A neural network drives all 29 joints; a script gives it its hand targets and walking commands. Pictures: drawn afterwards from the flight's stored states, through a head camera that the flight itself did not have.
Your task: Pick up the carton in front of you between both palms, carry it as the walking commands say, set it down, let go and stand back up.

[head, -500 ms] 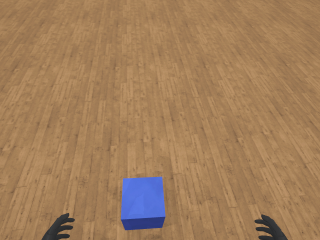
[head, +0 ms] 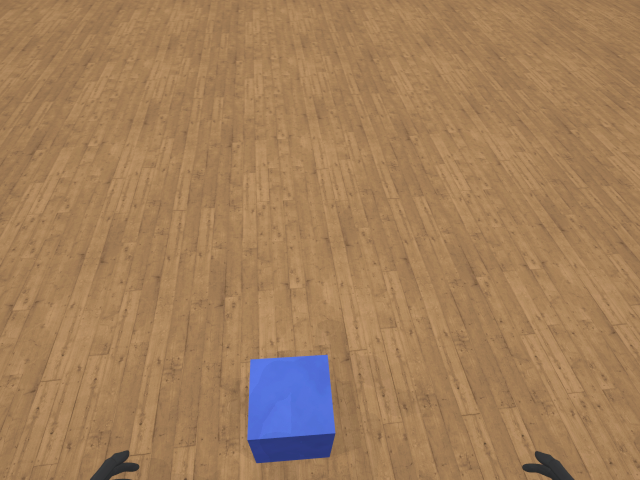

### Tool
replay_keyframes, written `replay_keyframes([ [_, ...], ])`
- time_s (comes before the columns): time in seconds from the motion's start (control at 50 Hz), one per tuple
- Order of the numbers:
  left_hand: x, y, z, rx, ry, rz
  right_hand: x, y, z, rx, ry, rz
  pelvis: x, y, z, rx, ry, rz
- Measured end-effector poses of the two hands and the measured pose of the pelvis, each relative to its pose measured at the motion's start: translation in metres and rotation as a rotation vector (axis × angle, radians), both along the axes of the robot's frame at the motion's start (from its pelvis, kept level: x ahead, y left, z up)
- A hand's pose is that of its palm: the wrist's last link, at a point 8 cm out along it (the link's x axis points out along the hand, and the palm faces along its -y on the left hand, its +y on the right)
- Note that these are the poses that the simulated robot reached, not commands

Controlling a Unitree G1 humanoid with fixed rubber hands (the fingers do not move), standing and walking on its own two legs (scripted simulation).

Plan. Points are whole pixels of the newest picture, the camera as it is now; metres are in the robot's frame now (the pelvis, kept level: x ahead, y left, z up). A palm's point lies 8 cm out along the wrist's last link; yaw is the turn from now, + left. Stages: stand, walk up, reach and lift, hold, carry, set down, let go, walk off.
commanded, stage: stand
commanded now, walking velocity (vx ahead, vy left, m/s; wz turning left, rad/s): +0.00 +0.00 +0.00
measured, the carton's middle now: (291, 410) +0.40 +0.08 -0.65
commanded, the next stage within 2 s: none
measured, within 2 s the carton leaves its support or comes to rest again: neither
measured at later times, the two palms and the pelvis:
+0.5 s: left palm out of the picture +0.07 +0.30 -0.11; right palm out of the picture +0.08 -0.31 -0.09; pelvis -0.01 +0.00 +0.00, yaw +0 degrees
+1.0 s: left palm out of the picture +0.07 +0.31 -0.11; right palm out of the picture +0.08 -0.32 -0.09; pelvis -0.01 +0.00 +0.00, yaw +0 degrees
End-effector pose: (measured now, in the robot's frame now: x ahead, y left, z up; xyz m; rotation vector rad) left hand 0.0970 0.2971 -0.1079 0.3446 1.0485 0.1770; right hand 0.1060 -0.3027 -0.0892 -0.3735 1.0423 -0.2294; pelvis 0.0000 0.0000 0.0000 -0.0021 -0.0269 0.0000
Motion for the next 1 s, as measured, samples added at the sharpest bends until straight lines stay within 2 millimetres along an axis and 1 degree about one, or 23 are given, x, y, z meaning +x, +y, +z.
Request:
replay_keyframes([
  [0.18, -0.014, 0.003, -0.001, 0.005, 0.036, 0.009, -0.014, -0.004, -0.002, 0.0, 0.035, -0.014, -0.006, -0.001, 0.002, 0.0, -0.008, 0.0],
  [0.38, -0.021, 0.005, -0.001, 0.011, 0.059, 0.018, -0.023, -0.008, -0.004, 0.001, 0.063, -0.022, -0.01, -0.002, 0.003, -0.001, -0.012, 0.001],
  [1.0, -0.026, 0.009, 0.0, 0.019, 0.086, 0.029, -0.026, -0.014, -0.004, -0.003, 0.087, -0.025, -0.012, -0.003, 0.005, -0.002, -0.013, 0.006],
])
